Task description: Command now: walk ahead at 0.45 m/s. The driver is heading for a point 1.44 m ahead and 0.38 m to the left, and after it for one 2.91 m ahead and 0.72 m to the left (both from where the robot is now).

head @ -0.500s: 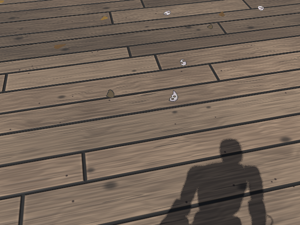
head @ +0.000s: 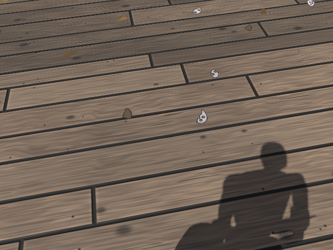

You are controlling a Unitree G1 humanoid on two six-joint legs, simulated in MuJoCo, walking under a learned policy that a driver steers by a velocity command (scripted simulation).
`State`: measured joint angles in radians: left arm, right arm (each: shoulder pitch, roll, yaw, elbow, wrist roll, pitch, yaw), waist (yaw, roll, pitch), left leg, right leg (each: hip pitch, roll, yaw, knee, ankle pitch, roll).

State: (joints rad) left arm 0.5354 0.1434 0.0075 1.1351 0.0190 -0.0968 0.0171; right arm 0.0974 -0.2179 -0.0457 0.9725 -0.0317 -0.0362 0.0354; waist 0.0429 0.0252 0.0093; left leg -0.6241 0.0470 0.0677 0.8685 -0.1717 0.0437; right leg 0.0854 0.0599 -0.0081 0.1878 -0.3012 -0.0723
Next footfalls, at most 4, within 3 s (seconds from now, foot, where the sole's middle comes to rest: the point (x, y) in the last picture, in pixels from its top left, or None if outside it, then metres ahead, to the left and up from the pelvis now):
0.14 left None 0.26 0.09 -0.78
0.68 right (203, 226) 0.59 -0.07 -0.78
1.16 left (147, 219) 0.61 0.16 -0.78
1.70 right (165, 161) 0.90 0.10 -0.78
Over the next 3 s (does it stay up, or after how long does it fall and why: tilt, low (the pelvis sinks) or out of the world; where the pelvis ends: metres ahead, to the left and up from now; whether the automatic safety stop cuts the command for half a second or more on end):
stays up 1.35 0.40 0.00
